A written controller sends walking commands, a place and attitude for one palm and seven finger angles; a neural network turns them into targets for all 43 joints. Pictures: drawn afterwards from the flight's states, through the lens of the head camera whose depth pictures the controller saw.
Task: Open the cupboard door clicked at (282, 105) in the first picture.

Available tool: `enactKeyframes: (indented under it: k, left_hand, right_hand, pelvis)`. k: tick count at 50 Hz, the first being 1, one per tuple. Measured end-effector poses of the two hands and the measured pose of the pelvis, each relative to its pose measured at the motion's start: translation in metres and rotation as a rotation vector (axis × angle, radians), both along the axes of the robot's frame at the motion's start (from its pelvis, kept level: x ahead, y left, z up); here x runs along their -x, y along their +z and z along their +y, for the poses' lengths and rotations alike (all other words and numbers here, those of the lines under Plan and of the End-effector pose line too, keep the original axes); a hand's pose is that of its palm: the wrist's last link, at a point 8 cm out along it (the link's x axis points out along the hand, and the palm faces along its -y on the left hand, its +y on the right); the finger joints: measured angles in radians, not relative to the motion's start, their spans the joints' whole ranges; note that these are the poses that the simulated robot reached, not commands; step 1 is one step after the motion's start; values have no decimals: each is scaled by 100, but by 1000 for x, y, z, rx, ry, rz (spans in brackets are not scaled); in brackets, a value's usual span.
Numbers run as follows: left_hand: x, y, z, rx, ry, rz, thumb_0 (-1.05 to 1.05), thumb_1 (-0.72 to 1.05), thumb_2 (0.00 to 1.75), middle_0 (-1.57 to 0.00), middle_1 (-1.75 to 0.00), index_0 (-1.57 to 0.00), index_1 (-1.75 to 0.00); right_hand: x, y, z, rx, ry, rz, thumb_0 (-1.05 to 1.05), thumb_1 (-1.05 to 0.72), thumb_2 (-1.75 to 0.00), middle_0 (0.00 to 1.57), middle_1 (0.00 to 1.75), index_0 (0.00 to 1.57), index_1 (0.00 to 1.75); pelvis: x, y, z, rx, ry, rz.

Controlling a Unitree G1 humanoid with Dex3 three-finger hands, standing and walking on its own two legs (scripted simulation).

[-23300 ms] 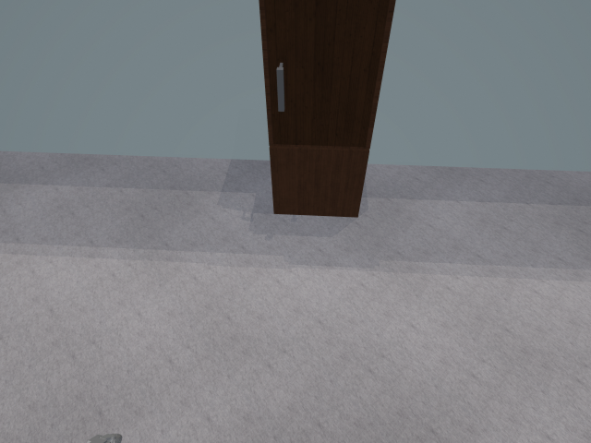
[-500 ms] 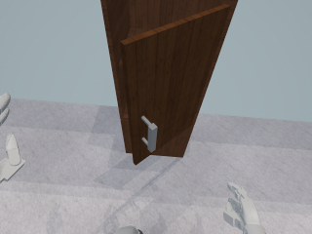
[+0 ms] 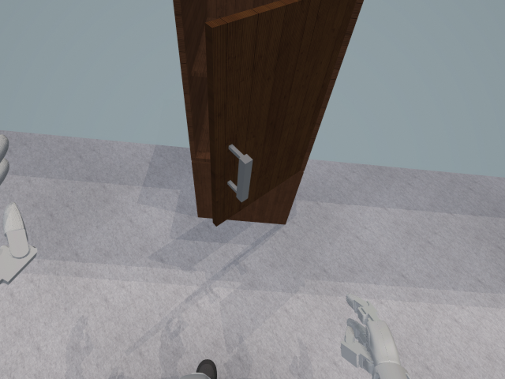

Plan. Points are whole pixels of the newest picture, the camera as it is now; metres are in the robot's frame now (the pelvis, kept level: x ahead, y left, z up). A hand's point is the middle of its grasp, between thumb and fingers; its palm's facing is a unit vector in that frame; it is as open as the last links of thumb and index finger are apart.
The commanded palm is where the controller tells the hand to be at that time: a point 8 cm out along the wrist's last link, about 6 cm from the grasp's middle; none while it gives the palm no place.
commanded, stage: stop stepping back and stand still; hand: left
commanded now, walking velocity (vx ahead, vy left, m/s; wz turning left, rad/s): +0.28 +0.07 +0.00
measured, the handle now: (238, 174) +0.55 +0.07 -0.10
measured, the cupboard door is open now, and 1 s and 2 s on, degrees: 43 43 43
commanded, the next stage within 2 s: let the arm hang, fingers relaxed in 0.74 s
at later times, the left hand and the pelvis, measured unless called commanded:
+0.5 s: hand (30, 354) +0.13 +0.22 +0.16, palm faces +0.39 -0.79 -0.46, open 7.4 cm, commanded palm +0.06 +0.26 +0.17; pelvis -0.08 -0.04 -0.01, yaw +0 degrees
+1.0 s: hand out of the picture +0.11 +0.23 -0.06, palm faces +0.12 -0.91 -0.39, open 7.4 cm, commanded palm none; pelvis -0.08 +0.00 -0.02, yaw +2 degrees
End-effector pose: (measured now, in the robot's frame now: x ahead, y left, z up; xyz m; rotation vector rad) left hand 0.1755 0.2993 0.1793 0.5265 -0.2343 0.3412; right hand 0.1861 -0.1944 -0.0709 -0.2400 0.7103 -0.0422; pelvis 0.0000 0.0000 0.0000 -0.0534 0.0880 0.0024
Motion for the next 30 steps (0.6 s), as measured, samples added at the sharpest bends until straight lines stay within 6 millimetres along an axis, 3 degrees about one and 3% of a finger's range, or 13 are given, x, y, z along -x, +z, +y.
enactKeyframes:
  k: [5,7,11,16,20,25,30]
  left_hand:
    - [34,0,-29,-100,-65,58,2,89,90,-21,-30,-21,-30]
    - [50,4,-34,-96,-63,73,1,88,90,-22,-30,-21,-30]
    - [71,3,-27,-71,21,37,1,88,90,-22,-30,-22,-30]
    - [73,-14,-13,40,118,-45,1,88,90,-22,-30,-21,-30]
    - [74,-16,-23,59,80,-44,2,89,90,-21,-30,-21,-30]
    - [90,1,-46,-42,-7,-48,2,89,90,-21,-30,-21,-30]
    - [110,8,-43,-65,32,-49,1,88,90,-22,-30,-21,-30]
  right_hand:
    - [36,-10,-26,-31,-25,-30,1,-90,-90,21,30,21,30]
    - [57,-13,-41,-20,-54,14,1,-90,-90,21,30,21,30]
    - [96,-16,-71,31,-123,82,1,-90,-90,21,30,21,30]
    - [123,-23,-97,109,-175,111,1,-90,-90,21,30,20,30]
    - [131,-14,-96,96,-192,44,2,-90,-90,20,30,20,30]
    - [137,-11,-84,33,-175,-32,1,-90,-90,20,30,20,30]
    - [143,-19,-76,3,-139,33,1,-90,-90,21,30,20,30]
  pelvis:
    - [37,-13,-20,-40,-14,-4]
    - [42,-10,-23,-39,-22,-14]
    - [41,-6,-27,-63,-27,-31]
    - [48,-13,-24,-63,10,-63]
    - [64,-13,-25,-73,-3,-94]
    - [80,-13,-35,-65,-1,-105]
    - [80,-6,-39,-60,-9,-85]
